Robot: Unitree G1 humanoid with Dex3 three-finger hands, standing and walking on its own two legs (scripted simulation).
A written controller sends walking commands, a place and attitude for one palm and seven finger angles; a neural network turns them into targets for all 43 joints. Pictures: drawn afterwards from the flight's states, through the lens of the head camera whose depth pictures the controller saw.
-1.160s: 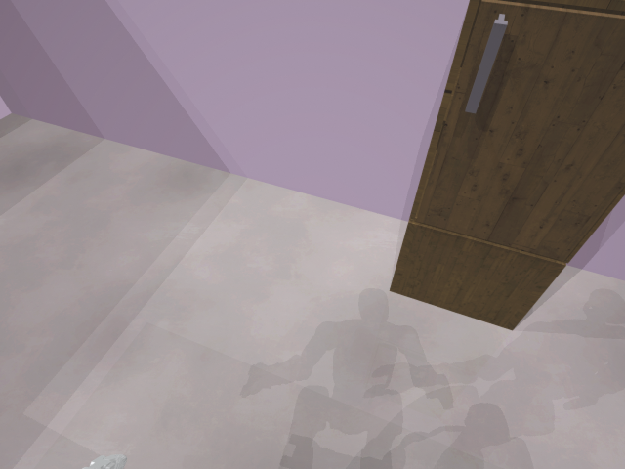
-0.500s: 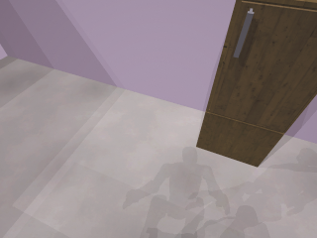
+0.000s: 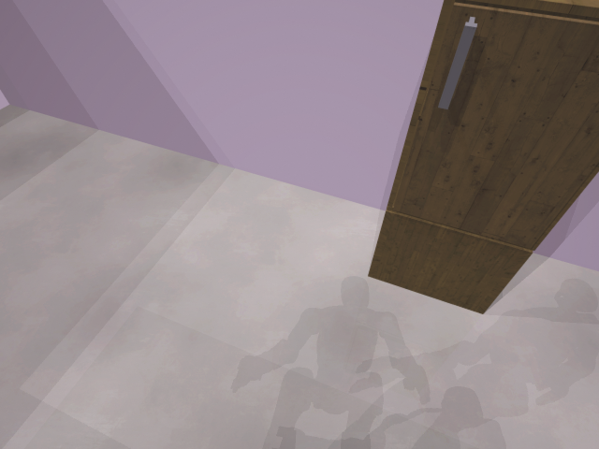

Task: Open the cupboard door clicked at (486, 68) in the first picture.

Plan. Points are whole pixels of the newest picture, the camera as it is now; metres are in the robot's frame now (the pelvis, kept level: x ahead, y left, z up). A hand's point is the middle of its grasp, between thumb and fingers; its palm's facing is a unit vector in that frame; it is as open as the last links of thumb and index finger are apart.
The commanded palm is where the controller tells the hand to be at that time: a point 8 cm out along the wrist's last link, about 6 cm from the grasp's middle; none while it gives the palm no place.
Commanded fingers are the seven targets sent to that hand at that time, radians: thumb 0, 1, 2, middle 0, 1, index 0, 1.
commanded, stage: look at it before walking up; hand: left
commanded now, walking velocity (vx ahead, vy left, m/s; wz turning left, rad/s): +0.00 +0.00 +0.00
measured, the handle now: (457, 64) +0.84 -0.28 +0.14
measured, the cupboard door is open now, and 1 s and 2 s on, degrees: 0 0 0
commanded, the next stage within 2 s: turn to face it in 0.38 s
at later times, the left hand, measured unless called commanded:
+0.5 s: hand out of the picture +0.07 +0.25 -0.15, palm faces -0.02 -0.94 -0.35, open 7.4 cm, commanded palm none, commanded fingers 0.00 0.90 0.90 -0.20 -0.30 -0.20 -0.30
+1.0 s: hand out of the picture +0.07 +0.18 -0.18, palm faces -0.11 -0.96 -0.24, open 7.4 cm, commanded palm none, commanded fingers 0.00 0.90 0.90 -0.20 -0.30 -0.20 -0.30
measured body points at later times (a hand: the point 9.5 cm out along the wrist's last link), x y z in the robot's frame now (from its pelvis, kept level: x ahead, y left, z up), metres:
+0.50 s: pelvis +0.01 +0.00 +0.00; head +0.01 +0.00 +0.45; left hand +0.08 +0.30 -0.13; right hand +0.09 -0.29 -0.13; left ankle +0.00 +0.13 -0.75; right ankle +0.00 -0.11 -0.75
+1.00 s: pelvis -0.02 -0.01 -0.02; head +0.01 -0.02 +0.43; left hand +0.07 +0.23 -0.16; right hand +0.01 -0.26 -0.18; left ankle -0.02 +0.13 -0.72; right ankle +0.00 -0.11 -0.75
